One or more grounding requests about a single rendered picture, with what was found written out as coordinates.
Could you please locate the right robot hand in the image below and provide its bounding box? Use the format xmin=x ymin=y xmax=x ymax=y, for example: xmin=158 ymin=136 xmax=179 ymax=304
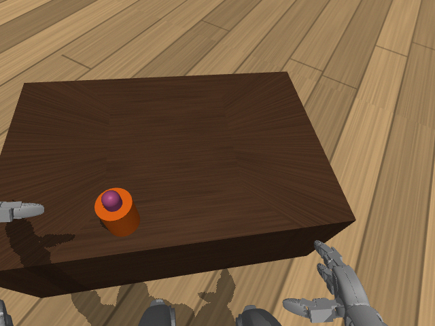
xmin=283 ymin=240 xmax=370 ymax=323

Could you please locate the right robot arm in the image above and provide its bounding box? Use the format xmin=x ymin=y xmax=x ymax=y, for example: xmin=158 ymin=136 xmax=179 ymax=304
xmin=344 ymin=305 xmax=388 ymax=326

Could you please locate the left robot arm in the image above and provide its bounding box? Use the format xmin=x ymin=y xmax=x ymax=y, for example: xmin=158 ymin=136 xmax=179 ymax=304
xmin=0 ymin=300 xmax=14 ymax=326

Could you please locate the bottle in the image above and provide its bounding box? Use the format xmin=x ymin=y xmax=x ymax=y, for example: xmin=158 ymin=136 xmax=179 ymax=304
xmin=94 ymin=188 xmax=140 ymax=237

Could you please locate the left robot hand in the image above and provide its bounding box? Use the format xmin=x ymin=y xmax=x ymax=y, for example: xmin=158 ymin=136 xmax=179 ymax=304
xmin=0 ymin=201 xmax=44 ymax=222

